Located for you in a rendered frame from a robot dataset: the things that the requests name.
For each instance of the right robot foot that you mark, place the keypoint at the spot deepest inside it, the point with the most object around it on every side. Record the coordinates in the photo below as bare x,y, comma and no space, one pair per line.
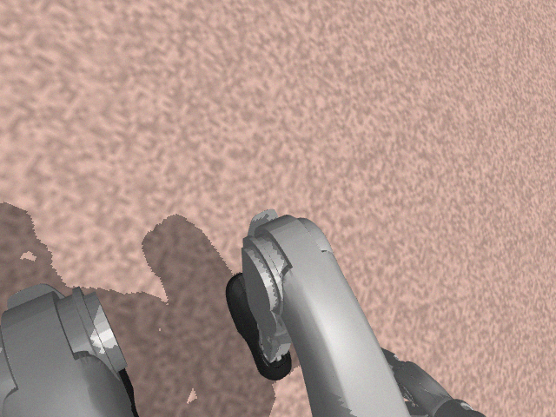
246,326

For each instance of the right robot hand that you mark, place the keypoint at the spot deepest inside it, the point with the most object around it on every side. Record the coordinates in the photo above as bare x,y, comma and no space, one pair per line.
424,393

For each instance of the right robot arm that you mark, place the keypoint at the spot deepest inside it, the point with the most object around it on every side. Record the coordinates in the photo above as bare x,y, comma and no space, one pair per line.
457,408

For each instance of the left robot foot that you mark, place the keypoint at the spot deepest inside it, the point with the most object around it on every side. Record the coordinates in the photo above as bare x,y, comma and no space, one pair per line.
129,389

